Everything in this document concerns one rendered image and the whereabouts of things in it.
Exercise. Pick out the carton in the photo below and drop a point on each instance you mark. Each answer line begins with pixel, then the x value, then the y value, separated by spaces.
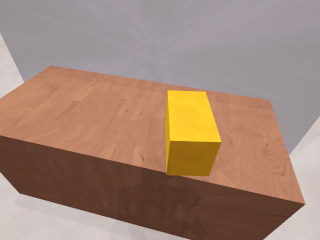
pixel 192 140

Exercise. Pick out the pedestal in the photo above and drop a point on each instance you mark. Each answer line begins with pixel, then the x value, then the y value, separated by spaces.
pixel 96 142

